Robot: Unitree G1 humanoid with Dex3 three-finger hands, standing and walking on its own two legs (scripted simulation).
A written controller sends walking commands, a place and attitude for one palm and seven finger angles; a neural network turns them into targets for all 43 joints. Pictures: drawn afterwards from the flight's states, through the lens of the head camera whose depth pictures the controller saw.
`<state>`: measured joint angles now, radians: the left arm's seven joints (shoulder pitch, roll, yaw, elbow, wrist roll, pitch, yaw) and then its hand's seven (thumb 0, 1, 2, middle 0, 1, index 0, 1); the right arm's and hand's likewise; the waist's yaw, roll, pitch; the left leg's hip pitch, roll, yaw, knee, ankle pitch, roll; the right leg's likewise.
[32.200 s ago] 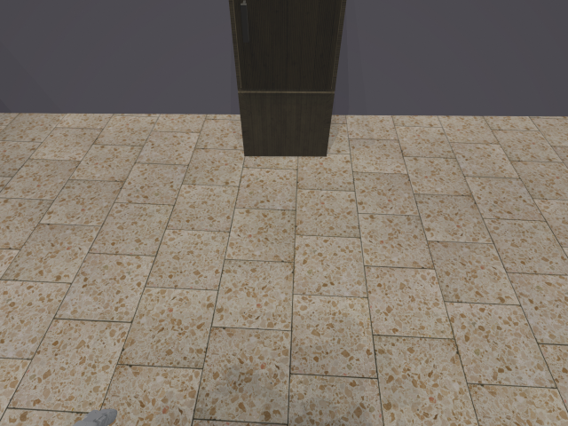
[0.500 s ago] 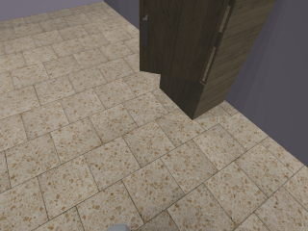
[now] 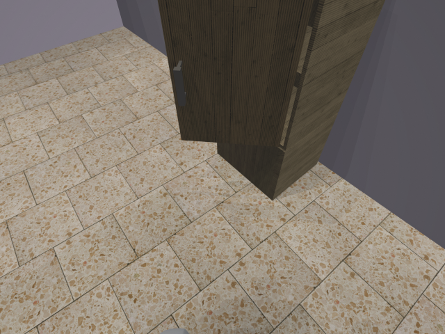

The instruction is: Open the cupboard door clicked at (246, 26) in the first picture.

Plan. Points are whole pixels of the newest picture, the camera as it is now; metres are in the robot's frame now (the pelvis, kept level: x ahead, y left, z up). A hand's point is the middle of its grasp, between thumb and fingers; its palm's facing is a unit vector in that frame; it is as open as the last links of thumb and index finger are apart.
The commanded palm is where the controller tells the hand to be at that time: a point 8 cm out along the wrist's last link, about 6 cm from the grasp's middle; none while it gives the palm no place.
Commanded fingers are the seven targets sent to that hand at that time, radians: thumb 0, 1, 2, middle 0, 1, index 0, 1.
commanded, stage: take the last steps up to it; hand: left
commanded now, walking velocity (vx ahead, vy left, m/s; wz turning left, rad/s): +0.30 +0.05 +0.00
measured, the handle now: (181, 83) +0.86 +0.18 -0.05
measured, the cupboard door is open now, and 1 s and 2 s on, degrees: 44 44 44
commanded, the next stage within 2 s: come to a stop and stand still in 0.48 s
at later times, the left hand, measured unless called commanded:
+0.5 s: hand (127, 282) +0.25 +0.23 -0.17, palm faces -0.01 -0.98 -0.18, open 7.4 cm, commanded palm none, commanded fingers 0.00 0.90 0.90 -0.20 -0.30 -0.20 -0.30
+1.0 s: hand (141, 243) +0.35 +0.23 -0.18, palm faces -0.01 -0.97 -0.25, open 7.4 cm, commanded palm none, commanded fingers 0.00 0.90 0.90 -0.20 -0.30 -0.20 -0.30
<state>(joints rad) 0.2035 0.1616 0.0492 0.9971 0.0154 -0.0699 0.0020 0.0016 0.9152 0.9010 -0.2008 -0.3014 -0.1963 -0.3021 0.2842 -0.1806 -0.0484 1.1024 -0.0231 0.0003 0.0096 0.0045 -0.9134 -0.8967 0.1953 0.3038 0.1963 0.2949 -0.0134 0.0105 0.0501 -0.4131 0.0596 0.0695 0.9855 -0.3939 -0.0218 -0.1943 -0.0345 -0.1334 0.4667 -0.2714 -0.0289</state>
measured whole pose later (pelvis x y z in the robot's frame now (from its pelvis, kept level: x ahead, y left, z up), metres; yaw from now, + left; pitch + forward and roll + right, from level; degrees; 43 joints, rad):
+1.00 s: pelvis +0.28 +0.03 -0.01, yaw -3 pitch +0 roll +1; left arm 0.18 0.20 0.04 1.02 0.01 0.04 0.03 0.01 0.91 0.90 -0.20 -0.30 -0.20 -0.30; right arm 0.20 -0.17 -0.05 1.04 -0.02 0.04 -0.04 0.01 -0.92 -0.90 0.20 0.30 0.20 0.30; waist 0.01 0.00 0.07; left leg -0.23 0.04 0.10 0.56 -0.32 0.00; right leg -0.26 -0.03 -0.07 0.59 -0.34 -0.02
